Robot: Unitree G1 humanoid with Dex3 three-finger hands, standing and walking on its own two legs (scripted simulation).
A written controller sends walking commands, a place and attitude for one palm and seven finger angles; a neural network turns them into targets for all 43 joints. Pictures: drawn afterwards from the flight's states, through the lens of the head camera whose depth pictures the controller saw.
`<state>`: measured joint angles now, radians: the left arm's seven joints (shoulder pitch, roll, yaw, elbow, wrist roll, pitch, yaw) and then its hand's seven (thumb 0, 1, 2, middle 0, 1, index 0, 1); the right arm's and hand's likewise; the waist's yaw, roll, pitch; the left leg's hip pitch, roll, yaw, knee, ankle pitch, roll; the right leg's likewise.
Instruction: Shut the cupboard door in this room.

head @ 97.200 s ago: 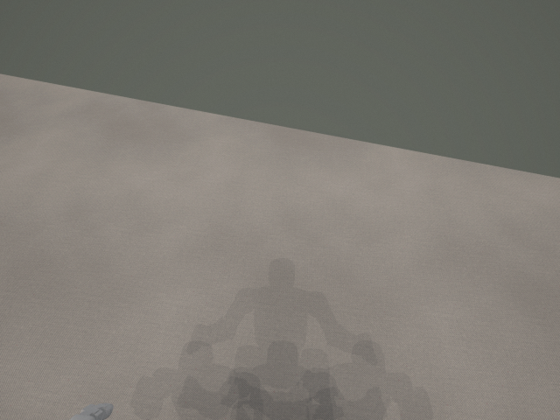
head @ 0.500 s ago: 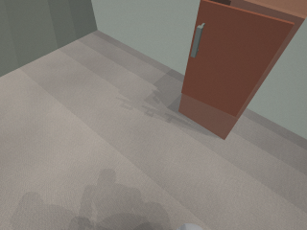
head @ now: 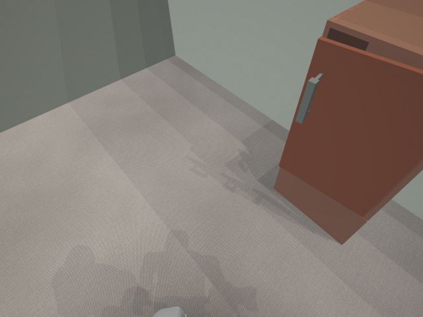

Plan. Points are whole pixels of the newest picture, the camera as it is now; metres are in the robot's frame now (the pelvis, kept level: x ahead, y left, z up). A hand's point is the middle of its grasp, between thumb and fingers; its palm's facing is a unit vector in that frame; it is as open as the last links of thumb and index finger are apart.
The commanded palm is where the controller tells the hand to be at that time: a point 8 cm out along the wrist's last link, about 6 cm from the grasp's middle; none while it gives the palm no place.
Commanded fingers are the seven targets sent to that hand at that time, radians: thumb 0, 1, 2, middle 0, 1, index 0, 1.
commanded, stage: turn to face it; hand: left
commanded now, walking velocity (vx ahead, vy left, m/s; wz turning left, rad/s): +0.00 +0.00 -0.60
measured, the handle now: (309, 98) +0.75 -0.25 -0.05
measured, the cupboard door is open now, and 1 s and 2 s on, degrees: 7 7 7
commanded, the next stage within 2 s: take the last steps up to it in 0.98 s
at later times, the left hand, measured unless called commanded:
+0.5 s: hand (144, 282) +0.21 +0.18 -0.17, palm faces -0.25 -0.92 -0.30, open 7.4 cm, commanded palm none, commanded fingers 0.00 0.90 0.90 -0.20 -0.30 -0.20 -0.30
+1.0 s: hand (167, 262) +0.26 +0.14 -0.17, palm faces -0.48 -0.85 -0.19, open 7.4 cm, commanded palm none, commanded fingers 0.00 0.90 0.90 -0.20 -0.30 -0.20 -0.30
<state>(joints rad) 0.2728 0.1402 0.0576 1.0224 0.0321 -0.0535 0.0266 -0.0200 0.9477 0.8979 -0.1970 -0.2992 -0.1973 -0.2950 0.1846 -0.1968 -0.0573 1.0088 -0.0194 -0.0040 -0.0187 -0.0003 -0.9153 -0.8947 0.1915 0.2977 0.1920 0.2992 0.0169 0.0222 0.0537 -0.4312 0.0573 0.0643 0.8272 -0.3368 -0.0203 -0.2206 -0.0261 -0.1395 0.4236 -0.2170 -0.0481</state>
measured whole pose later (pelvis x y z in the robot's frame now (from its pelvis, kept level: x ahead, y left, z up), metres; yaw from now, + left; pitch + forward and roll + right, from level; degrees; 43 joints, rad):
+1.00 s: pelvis +0.08 +0.02 +0.00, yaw -31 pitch +1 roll -1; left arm 0.15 0.21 0.08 0.92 0.02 0.07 -0.03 0.00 0.91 0.90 -0.20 -0.30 -0.20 -0.29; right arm 0.27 -0.18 -0.01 0.94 -0.04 0.02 -0.04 0.00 -0.91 -0.89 0.20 0.30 0.20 0.30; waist -0.01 0.00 0.07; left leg -0.24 0.09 0.10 0.51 -0.28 -0.01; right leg -0.42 0.01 -0.03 0.88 -0.46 0.02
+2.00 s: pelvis +0.22 -0.14 +0.00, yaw -35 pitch +0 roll +0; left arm 0.22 0.15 0.06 1.03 0.03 -0.04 0.02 -0.02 0.94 0.90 -0.20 -0.30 -0.20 -0.30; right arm 0.28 -0.16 -0.04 1.04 -0.02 -0.01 -0.02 0.00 -0.91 -0.89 0.19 0.30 0.19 0.30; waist -0.01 0.02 0.04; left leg -0.43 0.06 0.08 0.84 -0.36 -0.01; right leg -0.19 0.00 -0.14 0.41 -0.23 -0.05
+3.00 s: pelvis +0.24 -0.10 -0.01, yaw -39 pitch +0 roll +0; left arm 0.29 0.19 -0.01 0.99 0.02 0.02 0.02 0.00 0.90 0.90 -0.20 -0.30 -0.20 -0.29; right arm 0.33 -0.18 0.01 1.02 -0.02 0.01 -0.01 0.00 -0.92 -0.89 0.20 0.30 0.20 0.30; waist -0.01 0.00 0.01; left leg -0.28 -0.03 0.07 0.48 -0.21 0.06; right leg -0.24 -0.03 -0.05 0.49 -0.26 0.00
